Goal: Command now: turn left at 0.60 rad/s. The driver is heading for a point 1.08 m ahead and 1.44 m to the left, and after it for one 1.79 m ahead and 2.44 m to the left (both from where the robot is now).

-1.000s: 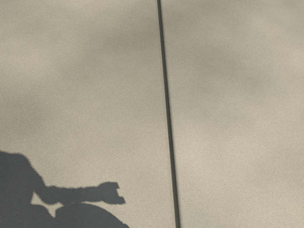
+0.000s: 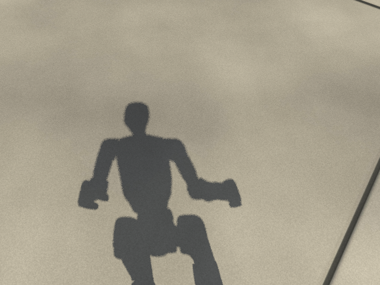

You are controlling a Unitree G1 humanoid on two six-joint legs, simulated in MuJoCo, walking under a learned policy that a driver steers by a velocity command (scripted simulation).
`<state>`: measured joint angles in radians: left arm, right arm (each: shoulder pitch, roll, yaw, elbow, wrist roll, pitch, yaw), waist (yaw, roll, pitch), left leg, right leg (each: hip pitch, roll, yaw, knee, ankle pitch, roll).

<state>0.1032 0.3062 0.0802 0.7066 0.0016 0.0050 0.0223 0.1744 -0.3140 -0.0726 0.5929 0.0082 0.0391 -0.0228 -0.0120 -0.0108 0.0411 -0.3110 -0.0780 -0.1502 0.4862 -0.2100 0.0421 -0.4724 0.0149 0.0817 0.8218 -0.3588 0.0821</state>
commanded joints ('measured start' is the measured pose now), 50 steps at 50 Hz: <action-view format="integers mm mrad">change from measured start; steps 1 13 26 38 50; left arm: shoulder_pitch -27 41 160 107 -186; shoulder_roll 87 109 191 90 63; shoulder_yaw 22 21 43 -3 -25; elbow -79 -87 -16 -38 -129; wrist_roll -7 -5 -39 -6 -11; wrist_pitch -24 -36 -68 -94 -120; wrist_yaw -8 19 -36 -55 -92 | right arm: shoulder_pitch -32 3 -27 138 279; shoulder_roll -180 -136 -54 -97 -151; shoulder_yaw -53 -54 -6 -5 -23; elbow -72 -51 -64 21 164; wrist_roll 2 10 16 -9 17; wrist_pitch -7 -1 -62 -123 -99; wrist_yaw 2 13 55 35 5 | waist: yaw -7 26 38 6 -39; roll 174 -137 -120 99 86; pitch -125 -37 7 -4 54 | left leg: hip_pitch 119 -423 -48 261 375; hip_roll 240 72 105 298 317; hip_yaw -315 48 203 -97 -25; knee -101 706 107 -328 -255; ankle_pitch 210 -154 -71 182 379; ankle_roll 185 -101 -22 191 127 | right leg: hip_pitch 27 380 268 -304 -150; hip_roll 22 -273 -301 -149 -42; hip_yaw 5 210 -24 -52 -65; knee -93 -604 -619 233 -328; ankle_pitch -17 -85 12 213 399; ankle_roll -11 -256 -258 -74 -113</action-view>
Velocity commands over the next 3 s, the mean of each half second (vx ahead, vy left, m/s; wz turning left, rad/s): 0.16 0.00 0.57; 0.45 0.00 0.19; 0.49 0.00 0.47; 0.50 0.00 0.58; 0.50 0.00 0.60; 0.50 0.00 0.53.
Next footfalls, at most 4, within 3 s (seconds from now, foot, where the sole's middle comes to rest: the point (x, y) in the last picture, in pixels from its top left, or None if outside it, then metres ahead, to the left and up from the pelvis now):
0.14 right None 0.06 -0.14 -0.78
0.58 left None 0.09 0.17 -0.78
1.08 right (161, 265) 0.51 0.09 -0.78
1.60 left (58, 239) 0.60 0.46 -0.78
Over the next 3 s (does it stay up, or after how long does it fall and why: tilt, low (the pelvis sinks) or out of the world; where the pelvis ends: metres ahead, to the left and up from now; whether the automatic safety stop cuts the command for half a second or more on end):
stays up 0.91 0.93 0.00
